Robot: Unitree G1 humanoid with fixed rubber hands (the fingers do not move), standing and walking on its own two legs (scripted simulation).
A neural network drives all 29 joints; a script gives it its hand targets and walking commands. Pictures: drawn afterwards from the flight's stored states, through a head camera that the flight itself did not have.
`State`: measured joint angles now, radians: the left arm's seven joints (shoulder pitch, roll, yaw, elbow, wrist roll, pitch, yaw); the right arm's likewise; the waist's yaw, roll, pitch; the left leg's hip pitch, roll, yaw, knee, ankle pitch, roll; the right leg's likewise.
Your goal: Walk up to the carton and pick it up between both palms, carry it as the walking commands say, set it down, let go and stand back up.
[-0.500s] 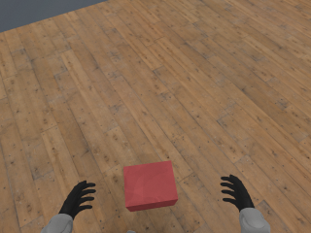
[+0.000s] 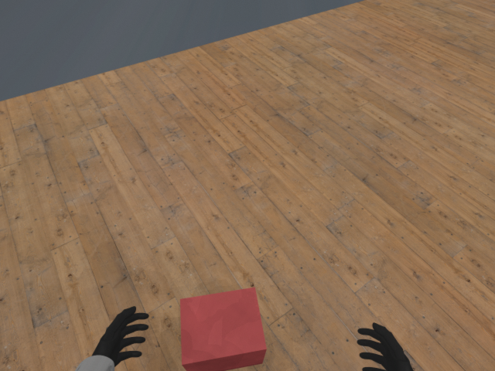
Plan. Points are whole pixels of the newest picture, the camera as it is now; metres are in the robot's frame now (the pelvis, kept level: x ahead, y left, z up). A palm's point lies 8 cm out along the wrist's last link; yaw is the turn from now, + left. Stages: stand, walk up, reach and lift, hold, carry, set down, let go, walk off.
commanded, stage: let go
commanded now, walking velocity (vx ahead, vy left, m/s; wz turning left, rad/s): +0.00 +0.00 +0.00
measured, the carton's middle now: (222, 332) +0.35 +0.08 -0.66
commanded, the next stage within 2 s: stand in 0.10 s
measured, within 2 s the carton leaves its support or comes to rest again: neither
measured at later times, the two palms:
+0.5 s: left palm out of the picture +0.08 +0.32 -0.11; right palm out of the picture +0.07 -0.24 -0.09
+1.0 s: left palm out of the picture +0.03 +0.33 -0.12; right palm out of the picture +0.00 -0.23 -0.11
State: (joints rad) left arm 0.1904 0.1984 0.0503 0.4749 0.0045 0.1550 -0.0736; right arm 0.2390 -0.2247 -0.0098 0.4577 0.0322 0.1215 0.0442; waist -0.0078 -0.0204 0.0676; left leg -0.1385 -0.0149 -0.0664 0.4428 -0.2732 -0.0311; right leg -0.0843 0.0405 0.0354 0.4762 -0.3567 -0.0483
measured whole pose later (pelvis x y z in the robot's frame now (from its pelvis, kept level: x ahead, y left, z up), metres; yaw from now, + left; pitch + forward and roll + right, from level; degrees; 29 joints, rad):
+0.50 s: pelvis -0.02 +0.04 +0.00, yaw -2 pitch -2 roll +0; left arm 0.25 0.32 0.06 0.83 0.04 0.03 0.01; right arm 0.22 -0.27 -0.04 0.87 -0.04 0.02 -0.03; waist 0.00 -0.05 -0.02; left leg -0.17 -0.02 -0.01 0.46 -0.26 0.02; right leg -0.09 0.02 0.07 0.42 -0.30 0.01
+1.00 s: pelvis -0.04 +0.05 +0.01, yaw -3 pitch -3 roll +0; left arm 0.25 0.33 0.01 0.97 0.03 0.00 0.02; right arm 0.19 -0.28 -0.03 1.05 -0.03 0.00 -0.01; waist -0.01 -0.02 0.01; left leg -0.14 -0.04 0.01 0.39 -0.20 0.04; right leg -0.09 0.00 0.09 0.39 -0.25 0.02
